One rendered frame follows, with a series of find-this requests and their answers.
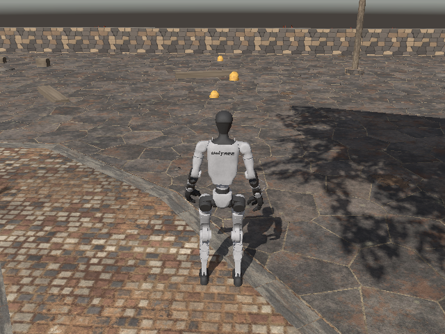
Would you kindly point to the robot left forearm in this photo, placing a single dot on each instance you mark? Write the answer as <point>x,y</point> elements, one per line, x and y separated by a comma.
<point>191,182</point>

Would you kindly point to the right robot upper arm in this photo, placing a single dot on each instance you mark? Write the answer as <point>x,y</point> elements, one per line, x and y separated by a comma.
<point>245,149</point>

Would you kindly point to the right robot hand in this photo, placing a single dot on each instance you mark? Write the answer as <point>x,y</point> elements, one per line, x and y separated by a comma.
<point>256,200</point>

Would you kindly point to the robot right forearm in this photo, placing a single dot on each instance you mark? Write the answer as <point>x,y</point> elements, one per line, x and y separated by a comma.
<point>255,186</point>

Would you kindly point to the robot left foot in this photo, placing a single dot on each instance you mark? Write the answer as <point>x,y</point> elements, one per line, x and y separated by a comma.
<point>204,278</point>

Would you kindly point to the left robot hand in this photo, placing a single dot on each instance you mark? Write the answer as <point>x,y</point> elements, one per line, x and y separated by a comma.
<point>194,193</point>

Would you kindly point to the left robot upper arm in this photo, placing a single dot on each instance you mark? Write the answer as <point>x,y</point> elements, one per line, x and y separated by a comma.
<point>198,158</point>

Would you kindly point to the robot left shin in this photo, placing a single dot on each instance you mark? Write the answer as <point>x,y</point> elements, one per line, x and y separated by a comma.
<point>204,254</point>

